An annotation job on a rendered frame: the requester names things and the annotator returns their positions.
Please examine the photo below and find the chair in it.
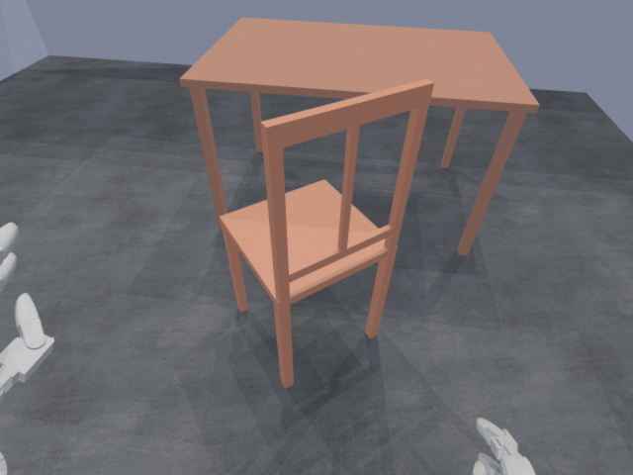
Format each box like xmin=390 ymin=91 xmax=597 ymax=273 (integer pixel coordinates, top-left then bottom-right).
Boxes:
xmin=220 ymin=79 xmax=434 ymax=389

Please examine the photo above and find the table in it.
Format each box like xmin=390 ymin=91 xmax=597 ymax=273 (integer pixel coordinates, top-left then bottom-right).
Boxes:
xmin=179 ymin=18 xmax=540 ymax=255

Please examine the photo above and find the robot right hand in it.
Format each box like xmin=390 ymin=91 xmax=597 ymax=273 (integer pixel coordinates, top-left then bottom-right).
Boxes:
xmin=472 ymin=418 xmax=536 ymax=475

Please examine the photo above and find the robot left hand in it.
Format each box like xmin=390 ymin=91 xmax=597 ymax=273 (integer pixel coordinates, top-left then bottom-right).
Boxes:
xmin=0 ymin=223 xmax=54 ymax=402

